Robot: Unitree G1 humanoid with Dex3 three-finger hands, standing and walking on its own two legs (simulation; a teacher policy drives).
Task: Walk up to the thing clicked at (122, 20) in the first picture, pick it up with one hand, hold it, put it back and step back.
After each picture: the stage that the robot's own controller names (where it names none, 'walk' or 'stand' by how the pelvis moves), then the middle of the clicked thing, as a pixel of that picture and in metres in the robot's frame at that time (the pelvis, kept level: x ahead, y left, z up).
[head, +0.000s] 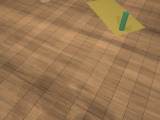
stand; (123, 21) +1.66 -0.58 -0.65
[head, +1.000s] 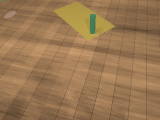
walk; (92, 24) +1.62 -0.08 -0.63
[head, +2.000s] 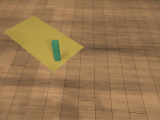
walk; (56, 51) +1.08 +0.26 -0.64
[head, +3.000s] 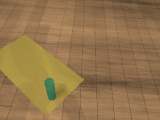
walk; (50, 90) +0.64 +0.21 -0.63
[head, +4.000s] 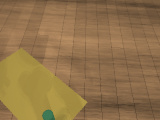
stand; out of the picture +0.38 +0.20 -0.64
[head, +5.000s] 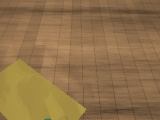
walk; out of the picture +0.37 +0.21 -0.66
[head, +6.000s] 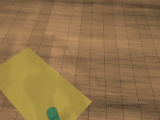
stand; (54, 118) +0.40 +0.19 -0.63
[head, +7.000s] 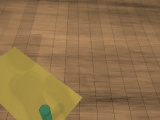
walk; (46, 115) +0.42 +0.20 -0.64
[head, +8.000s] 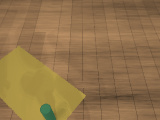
walk; (48, 114) +0.40 +0.25 -0.63
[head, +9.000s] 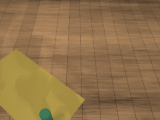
stand; (47, 119) +0.39 +0.22 -0.62
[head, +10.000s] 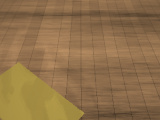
stand; out of the picture +0.36 +0.25 -0.66
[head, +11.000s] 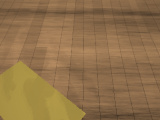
stand; out of the picture +0.34 +0.24 -0.66
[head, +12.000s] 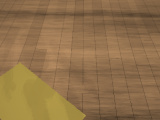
stand; out of the picture +0.34 +0.24 -0.66
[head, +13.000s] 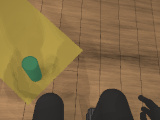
go down; (33, 70) +0.43 +0.20 -0.38
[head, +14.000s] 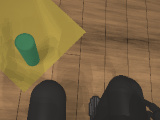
go down; (29, 52) +0.46 +0.20 -0.27
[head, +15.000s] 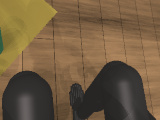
close in; out of the picture +0.46 +0.22 -0.19
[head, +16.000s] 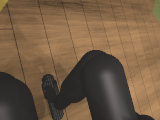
close; out of the picture +0.46 +0.26 -0.18
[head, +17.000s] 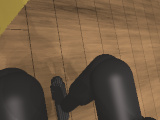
lift; out of the picture +0.41 +0.25 -0.16
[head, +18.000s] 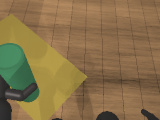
lift; (21, 78) +0.33 +0.18 +0.02
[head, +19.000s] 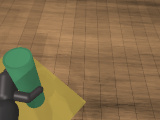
hold; (28, 82) +0.32 +0.17 +0.04
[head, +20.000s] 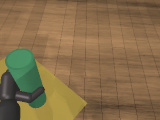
hold; (30, 83) +0.32 +0.17 +0.03
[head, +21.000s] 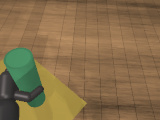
crouch; (29, 82) +0.33 +0.17 +0.04
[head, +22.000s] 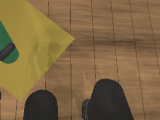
crouch; out of the picture +0.46 +0.21 -0.05
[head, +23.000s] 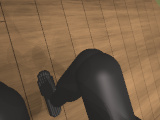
lower; out of the picture +0.48 +0.26 -0.18
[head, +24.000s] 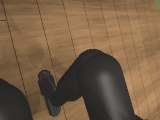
lower; out of the picture +0.49 +0.27 -0.19
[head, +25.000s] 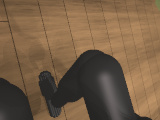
lower; out of the picture +0.48 +0.27 -0.19
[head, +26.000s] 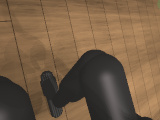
lower; out of the picture +0.47 +0.26 -0.19
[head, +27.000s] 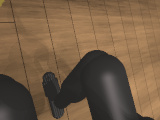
loosen; out of the picture +0.47 +0.26 -0.18
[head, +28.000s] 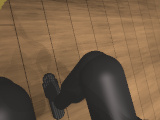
withdraw; out of the picture +0.47 +0.25 -0.18
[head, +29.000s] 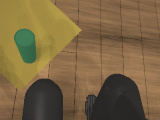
walk; (27, 49) +0.48 +0.19 -0.25
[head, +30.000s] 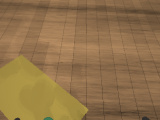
stand; out of the picture +0.37 +0.18 -0.59
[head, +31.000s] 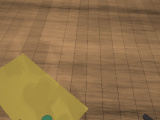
stand; out of the picture +0.39 +0.20 -0.60
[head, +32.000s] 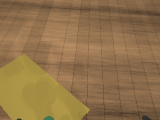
stand; out of the picture +0.38 +0.18 -0.60
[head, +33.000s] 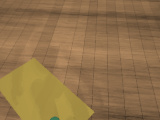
stand; out of the picture +0.40 +0.19 -0.66
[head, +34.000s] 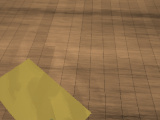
stand; out of the picture +0.37 +0.20 -0.66
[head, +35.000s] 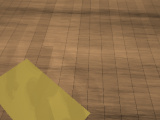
walk; out of the picture +0.36 +0.21 -0.66
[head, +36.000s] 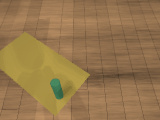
walk; (57, 89) +0.57 +0.21 -0.64
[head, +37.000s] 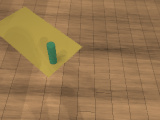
walk; (52, 53) +0.88 +0.21 -0.63
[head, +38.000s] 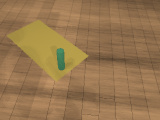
stand; (60, 59) +0.98 +0.17 -0.65
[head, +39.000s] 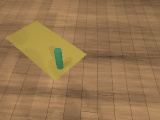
stand; (58, 59) +1.01 +0.19 -0.66
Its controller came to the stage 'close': yes
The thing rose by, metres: 0.69
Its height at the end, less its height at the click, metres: +0.00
